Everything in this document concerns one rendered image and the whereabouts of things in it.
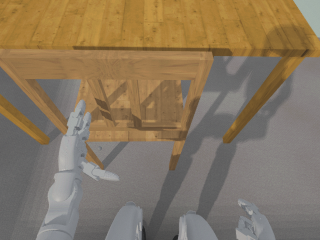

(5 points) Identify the chair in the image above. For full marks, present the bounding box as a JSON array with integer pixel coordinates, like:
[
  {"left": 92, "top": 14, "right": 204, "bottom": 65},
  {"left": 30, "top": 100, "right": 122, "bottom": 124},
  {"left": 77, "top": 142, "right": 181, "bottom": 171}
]
[{"left": 0, "top": 49, "right": 214, "bottom": 171}]

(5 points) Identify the left robot hand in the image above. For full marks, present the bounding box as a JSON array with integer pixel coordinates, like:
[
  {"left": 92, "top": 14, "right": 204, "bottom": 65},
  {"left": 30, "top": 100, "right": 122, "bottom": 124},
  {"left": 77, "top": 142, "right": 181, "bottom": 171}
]
[{"left": 58, "top": 99, "right": 120, "bottom": 181}]

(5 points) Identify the robot left forearm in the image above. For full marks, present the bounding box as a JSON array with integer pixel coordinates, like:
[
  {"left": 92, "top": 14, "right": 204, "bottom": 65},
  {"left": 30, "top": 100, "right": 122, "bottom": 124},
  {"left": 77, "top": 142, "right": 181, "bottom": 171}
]
[{"left": 36, "top": 171, "right": 83, "bottom": 240}]

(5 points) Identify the table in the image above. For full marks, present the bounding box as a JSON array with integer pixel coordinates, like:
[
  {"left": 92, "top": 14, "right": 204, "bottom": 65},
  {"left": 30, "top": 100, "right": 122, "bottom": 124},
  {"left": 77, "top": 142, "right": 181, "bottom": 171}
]
[{"left": 0, "top": 0, "right": 320, "bottom": 145}]

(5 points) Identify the right robot hand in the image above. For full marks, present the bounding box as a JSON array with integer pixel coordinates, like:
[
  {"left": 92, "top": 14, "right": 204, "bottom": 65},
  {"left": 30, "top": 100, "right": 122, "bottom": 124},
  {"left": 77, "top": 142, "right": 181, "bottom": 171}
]
[{"left": 235, "top": 198, "right": 276, "bottom": 240}]

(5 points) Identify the robot left shin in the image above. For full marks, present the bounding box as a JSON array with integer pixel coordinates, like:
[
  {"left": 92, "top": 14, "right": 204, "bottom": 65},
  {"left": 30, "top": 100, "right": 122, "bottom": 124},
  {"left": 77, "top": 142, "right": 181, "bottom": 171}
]
[{"left": 126, "top": 201, "right": 142, "bottom": 240}]

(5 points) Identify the left robot thigh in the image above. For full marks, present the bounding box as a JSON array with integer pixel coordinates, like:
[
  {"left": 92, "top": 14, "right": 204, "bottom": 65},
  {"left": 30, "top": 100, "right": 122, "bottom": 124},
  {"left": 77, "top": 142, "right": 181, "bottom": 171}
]
[{"left": 105, "top": 205, "right": 143, "bottom": 240}]

